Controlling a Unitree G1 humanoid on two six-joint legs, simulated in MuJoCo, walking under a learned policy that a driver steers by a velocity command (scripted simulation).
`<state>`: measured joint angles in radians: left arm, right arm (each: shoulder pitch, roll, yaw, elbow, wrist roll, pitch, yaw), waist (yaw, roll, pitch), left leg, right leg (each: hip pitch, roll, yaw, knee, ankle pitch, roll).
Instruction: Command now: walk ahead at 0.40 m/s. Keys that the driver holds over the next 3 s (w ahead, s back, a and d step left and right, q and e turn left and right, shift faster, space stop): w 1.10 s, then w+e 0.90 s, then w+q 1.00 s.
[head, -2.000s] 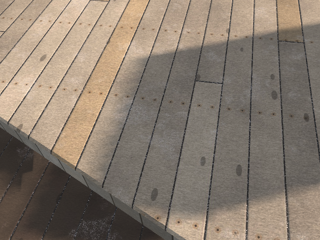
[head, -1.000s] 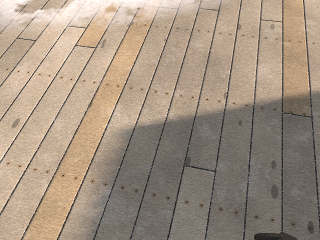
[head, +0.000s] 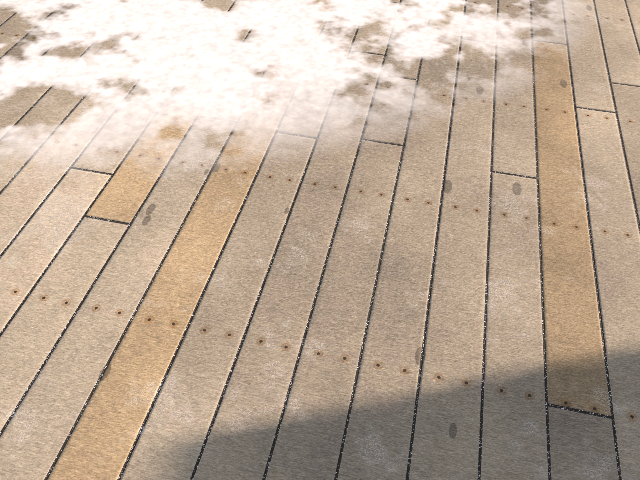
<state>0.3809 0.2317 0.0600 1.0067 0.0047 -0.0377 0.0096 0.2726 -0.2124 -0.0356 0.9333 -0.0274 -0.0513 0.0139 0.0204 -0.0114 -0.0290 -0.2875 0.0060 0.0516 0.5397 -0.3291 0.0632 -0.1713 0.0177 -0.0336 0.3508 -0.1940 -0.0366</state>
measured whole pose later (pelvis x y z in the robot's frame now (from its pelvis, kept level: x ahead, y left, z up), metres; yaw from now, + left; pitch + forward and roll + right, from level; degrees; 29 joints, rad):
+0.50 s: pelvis +0.22 -0.02 -0.03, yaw +0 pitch +1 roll +1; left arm 0.01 0.20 0.05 0.85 0.04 -0.07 -0.02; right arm 0.49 -0.18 -0.04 1.06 -0.01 -0.08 -0.01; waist -0.06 0.00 0.05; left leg 0.03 0.01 0.04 0.55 -0.46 0.02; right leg -0.46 0.00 -0.10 0.55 -0.12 -0.10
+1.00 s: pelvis +0.48 -0.02 -0.01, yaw +0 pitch +1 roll -1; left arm 0.47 0.18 0.03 1.07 0.03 -0.09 0.01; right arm 0.00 -0.18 -0.04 0.86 -0.03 -0.05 0.03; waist 0.07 0.02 0.05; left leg -0.52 0.04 0.08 0.57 -0.11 0.08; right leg 0.13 0.07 -0.08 0.21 -0.35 -0.05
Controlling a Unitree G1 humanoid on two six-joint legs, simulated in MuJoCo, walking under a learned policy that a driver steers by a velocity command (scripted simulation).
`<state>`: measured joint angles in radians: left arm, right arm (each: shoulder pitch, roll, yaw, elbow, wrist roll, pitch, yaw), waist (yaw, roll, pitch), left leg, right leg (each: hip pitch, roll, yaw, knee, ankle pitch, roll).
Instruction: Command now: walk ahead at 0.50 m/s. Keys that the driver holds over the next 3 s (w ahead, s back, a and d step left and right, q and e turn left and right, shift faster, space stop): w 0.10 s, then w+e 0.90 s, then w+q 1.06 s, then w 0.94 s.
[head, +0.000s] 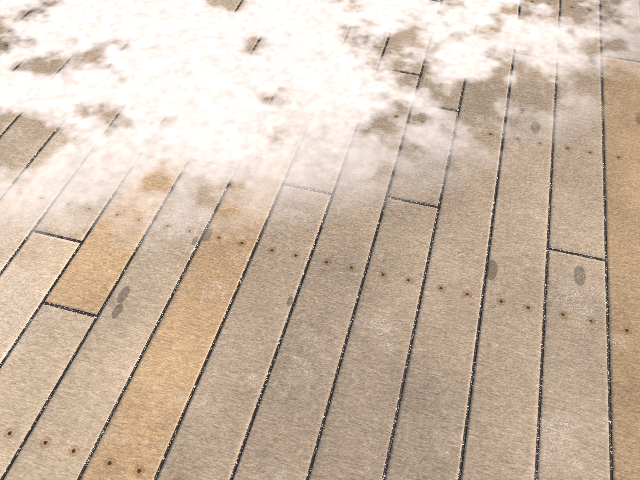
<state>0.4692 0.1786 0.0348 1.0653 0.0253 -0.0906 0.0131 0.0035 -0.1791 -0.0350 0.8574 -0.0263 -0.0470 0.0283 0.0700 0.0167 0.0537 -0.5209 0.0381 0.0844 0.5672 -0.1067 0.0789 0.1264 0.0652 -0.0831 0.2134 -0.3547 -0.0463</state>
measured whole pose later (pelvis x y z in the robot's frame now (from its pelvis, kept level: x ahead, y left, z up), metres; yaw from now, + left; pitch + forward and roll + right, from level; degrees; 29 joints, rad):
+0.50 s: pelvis +0.26 +0.01 +0.00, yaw -10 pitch +0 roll +1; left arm 0.08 0.19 0.04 0.89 0.03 -0.02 -0.05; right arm 0.42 -0.17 -0.04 1.04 -0.02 -0.11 -0.03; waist -0.03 -0.03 0.06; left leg 0.11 -0.05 0.26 0.20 -0.32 0.04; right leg -0.59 -0.06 -0.09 0.66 -0.03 -0.09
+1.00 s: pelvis +0.52 -0.07 +0.01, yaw -27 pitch +2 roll +0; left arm 0.41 0.25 0.07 0.92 0.01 -0.05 0.00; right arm 0.04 -0.25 -0.04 0.77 -0.04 -0.02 0.02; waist 0.09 0.04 0.04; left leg -0.66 0.10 -0.03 0.75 -0.06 -0.05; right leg -0.02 0.15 0.13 0.27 -0.27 -0.12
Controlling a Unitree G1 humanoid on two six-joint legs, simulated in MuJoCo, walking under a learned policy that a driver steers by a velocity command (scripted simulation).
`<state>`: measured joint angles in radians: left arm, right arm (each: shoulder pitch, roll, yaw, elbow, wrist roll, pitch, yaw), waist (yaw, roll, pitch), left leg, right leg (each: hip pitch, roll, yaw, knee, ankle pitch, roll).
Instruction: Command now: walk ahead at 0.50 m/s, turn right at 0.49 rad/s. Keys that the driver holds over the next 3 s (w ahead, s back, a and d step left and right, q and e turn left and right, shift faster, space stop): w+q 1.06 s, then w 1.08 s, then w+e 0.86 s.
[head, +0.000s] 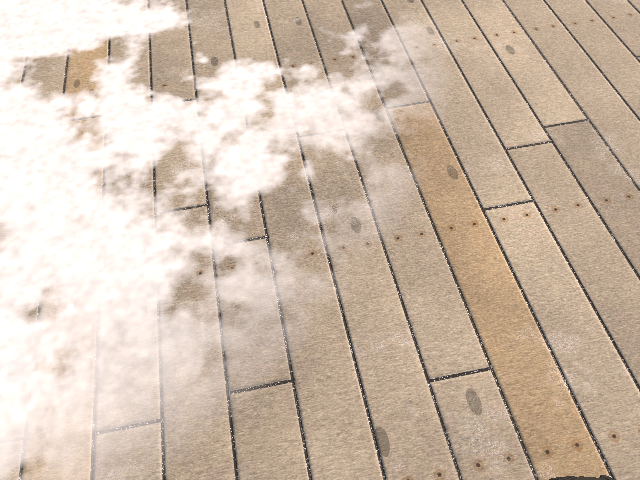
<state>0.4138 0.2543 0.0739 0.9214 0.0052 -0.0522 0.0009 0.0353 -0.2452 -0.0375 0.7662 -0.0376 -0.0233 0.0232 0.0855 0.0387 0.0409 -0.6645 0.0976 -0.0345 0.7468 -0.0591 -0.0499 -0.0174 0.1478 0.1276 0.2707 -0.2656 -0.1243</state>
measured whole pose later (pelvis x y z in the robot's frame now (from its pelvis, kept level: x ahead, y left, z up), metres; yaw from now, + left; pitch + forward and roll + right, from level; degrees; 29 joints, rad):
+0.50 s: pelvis +0.27 +0.05 +0.00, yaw +7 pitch +1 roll +1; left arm 0.08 0.24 0.01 0.76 0.04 -0.04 -0.03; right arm 0.44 -0.24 -0.06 0.90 0.00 -0.05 0.01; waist -0.07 -0.04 0.04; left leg -0.09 -0.12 -0.10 0.28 -0.20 0.09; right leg -0.61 -0.07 0.05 0.74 -0.11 0.04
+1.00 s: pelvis +0.52 +0.05 +0.00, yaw +24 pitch +1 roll -1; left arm 0.40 0.26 0.05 0.85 0.02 -0.09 0.00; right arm 0.15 -0.30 -0.07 0.73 -0.04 0.01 0.07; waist 0.05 0.06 0.02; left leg -0.67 0.06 -0.01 0.95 -0.11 0.02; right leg -0.04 0.01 -0.17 0.25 -0.24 -0.03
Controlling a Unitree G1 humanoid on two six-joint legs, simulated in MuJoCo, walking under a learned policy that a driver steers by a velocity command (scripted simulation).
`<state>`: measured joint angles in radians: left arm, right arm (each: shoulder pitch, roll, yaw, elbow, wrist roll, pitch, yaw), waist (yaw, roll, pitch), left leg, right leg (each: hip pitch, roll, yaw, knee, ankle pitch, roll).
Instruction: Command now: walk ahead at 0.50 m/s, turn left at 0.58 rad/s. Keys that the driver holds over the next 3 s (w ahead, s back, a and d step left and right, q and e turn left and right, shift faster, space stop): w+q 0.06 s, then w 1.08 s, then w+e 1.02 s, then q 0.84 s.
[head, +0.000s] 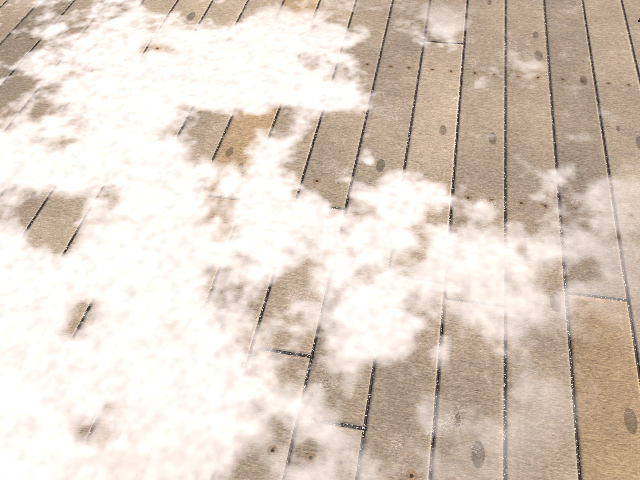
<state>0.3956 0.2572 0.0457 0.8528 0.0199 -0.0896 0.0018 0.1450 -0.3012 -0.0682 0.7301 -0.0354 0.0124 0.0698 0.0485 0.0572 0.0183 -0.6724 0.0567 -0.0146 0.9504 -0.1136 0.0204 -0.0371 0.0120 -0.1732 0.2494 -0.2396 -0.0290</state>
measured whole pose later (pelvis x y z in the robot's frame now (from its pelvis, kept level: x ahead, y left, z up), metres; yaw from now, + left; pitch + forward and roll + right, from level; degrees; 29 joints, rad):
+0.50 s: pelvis +0.26 +0.07 +0.00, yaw +9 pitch +0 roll +1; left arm 0.20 0.26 0.04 0.81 0.04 -0.02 -0.03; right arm 0.38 -0.24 -0.04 0.89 -0.01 -0.06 0.01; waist -0.02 -0.04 0.03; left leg -0.04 -0.11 0.04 0.22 -0.19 0.10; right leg -0.63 -0.13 -0.01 0.91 -0.15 0.00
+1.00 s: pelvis +0.54 +0.05 +0.00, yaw +9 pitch +0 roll +0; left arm 0.36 0.23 0.04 0.94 0.01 -0.08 -0.01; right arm 0.23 -0.26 -0.04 0.88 -0.04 -0.03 0.03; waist 0.01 0.04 0.03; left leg -0.55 0.08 -0.01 1.03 -0.22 0.04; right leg -0.11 0.07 -0.09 0.28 -0.17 -0.09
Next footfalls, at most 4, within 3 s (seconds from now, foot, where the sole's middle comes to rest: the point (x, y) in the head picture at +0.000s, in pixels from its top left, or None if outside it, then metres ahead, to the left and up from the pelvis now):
0.18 left None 0.25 0.12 -0.78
0.74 right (371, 434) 0.58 -0.01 -0.78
1.30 left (273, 326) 0.84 0.22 -0.78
1.84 right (359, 244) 1.10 0.02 -0.78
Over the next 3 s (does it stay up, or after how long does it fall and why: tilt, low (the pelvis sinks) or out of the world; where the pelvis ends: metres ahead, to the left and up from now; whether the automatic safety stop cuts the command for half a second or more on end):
stays up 1.30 -0.01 0.00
